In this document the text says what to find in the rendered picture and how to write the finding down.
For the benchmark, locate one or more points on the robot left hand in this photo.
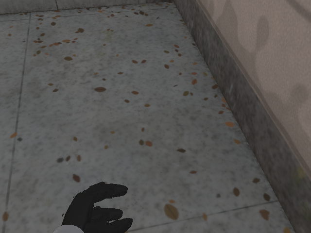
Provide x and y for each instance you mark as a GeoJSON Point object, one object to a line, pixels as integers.
{"type": "Point", "coordinates": [90, 219]}

